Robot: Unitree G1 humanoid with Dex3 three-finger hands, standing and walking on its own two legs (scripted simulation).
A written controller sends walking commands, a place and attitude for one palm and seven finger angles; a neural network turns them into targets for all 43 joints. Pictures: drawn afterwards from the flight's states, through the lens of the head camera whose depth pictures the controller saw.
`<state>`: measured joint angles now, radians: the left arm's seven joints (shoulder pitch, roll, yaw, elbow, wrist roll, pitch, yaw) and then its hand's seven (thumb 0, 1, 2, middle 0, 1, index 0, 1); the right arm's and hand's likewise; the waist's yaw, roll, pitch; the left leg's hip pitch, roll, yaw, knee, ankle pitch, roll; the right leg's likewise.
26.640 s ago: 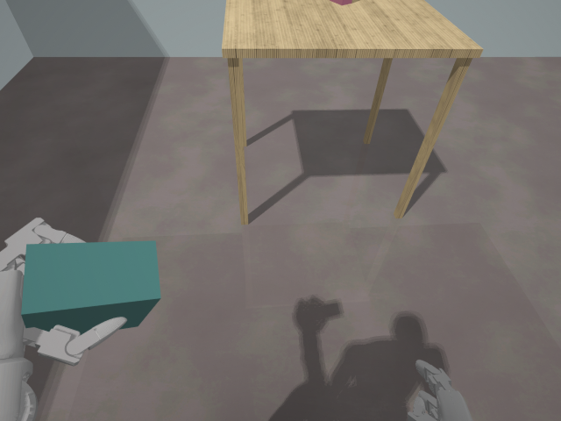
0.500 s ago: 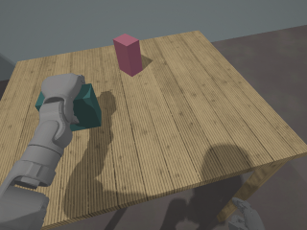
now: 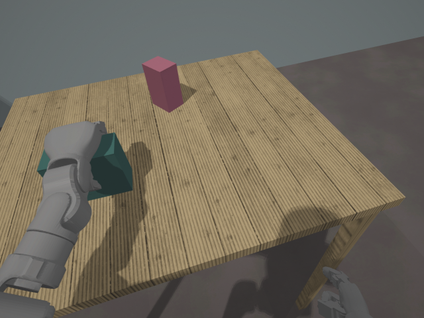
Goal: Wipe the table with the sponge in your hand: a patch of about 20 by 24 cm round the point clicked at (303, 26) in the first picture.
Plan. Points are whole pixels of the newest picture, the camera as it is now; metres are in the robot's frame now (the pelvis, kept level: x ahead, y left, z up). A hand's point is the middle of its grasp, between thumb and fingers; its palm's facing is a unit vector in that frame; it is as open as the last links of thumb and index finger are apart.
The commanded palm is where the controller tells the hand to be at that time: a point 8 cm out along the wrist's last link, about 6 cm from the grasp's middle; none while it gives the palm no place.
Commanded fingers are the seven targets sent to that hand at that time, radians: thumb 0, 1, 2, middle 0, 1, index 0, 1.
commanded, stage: wipe back along the middle lane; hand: left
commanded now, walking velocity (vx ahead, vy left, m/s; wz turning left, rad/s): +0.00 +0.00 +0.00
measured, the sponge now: (94, 175) +0.35 +0.28 +0.09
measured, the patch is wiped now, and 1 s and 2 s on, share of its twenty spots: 0.45 0.70 0.70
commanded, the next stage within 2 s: slide across to the third lane in 1.00 s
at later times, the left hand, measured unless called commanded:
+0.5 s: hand (83, 183) +0.30 +0.26 +0.13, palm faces +0.11 -0.05 -0.99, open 10.1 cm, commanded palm +0.25 +0.25 +0.15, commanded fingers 0.00 0.10 1.30 -1.20 -1.60 -1.20 -1.60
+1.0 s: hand (80, 204) +0.26 +0.24 +0.14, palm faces +0.18 -0.11 -0.98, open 10.1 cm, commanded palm +0.20 +0.22 +0.15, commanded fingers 0.00 0.10 1.30 -1.20 -1.60 -1.20 -1.60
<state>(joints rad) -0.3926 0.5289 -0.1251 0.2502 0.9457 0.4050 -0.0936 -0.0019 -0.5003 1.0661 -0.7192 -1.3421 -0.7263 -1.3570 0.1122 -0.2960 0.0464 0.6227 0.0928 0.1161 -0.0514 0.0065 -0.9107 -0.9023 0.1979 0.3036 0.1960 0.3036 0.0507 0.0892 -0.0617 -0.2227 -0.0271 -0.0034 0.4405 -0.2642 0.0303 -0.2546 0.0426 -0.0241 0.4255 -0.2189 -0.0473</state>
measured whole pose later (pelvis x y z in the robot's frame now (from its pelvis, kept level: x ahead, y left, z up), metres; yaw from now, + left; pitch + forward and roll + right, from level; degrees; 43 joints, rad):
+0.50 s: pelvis -0.01 +0.01 +0.00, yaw -1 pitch +1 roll +0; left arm -0.15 0.48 -0.16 -0.08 0.94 0.53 -0.06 0.01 -0.49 1.06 -0.70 -1.36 -0.71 -1.37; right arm 0.05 -0.28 0.07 0.61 0.10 0.13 -0.03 0.01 -0.91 -0.90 0.20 0.30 0.19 0.30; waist 0.09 0.11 -0.07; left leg -0.20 -0.03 0.01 0.47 -0.28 0.04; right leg -0.25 0.04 -0.01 0.47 -0.24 -0.04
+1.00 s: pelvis -0.01 +0.01 +0.00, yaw -1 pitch +0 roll +0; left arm 0.04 0.45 -0.15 -0.32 0.95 0.55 -0.02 0.02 -0.48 1.06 -0.68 -1.37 -0.70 -1.37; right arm 0.06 -0.28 0.06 0.59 0.09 0.13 -0.01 0.01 -0.91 -0.90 0.20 0.30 0.19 0.30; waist 0.10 0.11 -0.06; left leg -0.20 -0.03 0.02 0.50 -0.29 0.04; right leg -0.24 0.04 0.00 0.49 -0.25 -0.04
